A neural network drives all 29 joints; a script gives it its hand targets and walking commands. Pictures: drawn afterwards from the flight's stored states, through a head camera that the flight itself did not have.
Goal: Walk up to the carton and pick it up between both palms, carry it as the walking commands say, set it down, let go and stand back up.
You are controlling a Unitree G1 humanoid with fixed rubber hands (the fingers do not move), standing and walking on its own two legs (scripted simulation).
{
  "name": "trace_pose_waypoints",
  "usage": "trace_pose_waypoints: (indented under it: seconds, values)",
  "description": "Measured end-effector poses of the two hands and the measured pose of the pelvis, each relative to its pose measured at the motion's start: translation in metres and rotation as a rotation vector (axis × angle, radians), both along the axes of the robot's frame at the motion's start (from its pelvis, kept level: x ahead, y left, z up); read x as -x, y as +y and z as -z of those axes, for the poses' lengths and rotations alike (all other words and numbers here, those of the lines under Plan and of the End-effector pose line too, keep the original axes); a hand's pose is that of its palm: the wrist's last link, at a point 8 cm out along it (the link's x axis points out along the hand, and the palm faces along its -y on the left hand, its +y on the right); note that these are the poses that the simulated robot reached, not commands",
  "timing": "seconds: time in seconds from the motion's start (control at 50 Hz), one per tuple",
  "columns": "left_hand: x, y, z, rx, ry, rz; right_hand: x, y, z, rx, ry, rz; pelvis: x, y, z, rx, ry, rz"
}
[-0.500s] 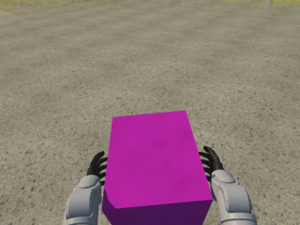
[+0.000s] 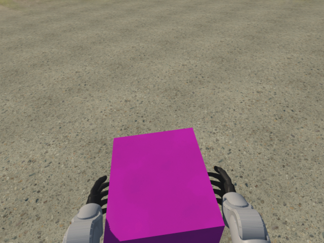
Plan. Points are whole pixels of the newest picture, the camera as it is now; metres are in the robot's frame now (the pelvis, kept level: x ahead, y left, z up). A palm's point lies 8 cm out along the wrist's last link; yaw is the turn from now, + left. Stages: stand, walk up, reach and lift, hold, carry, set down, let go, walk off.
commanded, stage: hold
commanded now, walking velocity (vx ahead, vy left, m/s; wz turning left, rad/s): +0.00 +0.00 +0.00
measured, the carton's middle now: (162, 201) +0.28 +0.04 -0.07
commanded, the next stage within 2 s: set down in 0.34 s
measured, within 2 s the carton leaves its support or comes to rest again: neither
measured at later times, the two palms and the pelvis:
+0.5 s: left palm (82, 218) +0.20 +0.22 +0.00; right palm (219, 208) +0.22 -0.10 +0.02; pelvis -0.08 +0.03 -0.01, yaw -4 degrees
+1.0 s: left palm (105, 200) +0.27 +0.19 -0.05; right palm (220, 195) +0.29 -0.13 -0.05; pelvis -0.04 +0.02 -0.02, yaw -3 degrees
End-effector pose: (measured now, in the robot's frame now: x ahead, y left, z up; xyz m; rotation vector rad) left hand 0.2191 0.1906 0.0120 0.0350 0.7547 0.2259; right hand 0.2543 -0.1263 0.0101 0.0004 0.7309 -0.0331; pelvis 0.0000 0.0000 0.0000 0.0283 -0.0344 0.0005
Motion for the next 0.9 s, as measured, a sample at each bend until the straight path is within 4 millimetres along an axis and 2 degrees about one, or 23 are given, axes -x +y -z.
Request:
trace_pose_waypoints:
  seconds: [0.08,0.26,0.42,0.48,0.54,0.62,0.68,0.8,0.9]
  values:
    - [0.011,0.005,-0.003,0.002,0.004,-0.003,0.017,0.005,0.005,-0.014,0.009,0.014,0.009,0.003,-0.002,-0.001,-0.001,0.037]
    - [0.01,0.013,-0.024,-0.029,-0.088,0.036,0.025,0.012,-0.012,-0.002,-0.091,0.022,0.048,0.017,0.004,0.022,-0.04,0.025]
    - [0.016,0.015,-0.006,0.042,-0.026,0.045,0.04,0.014,-0.008,0.058,-0.025,0.037,0.068,0.03,0.011,0.023,-0.126,0.046]
    - [0.019,0.023,0.005,0.089,0.0,0.005,0.034,0.023,-0.007,0.083,0.003,0.011,0.077,0.033,0.013,0.026,-0.158,0.066]
    - [0.02,0.034,0.012,0.09,0.009,-0.021,0.02,0.035,-0.008,0.09,0.012,-0.032,0.086,0.037,0.016,0.027,-0.162,0.061]
    - [0.017,0.045,0.013,0.038,-0.004,-0.029,0.001,0.048,-0.005,0.059,-0.004,-0.067,0.091,0.042,0.019,0.018,-0.139,0.038]
    - [0.008,0.048,0.011,0.022,-0.007,-0.045,-0.006,0.05,0.004,0.013,-0.004,-0.056,0.089,0.046,0.019,0.022,-0.117,0.032]
    - [-0.024,0.034,0.006,0.0,-0.027,-0.041,-0.016,0.033,0.031,-0.071,-0.015,0.0,0.078,0.047,0.021,0.019,-0.057,0.043]
    - [-0.047,0.012,0.027,0.007,-0.018,-0.003,-0.028,0.01,0.048,-0.033,-0.013,0.011,0.062,0.038,0.021,0.009,0.028,0.057]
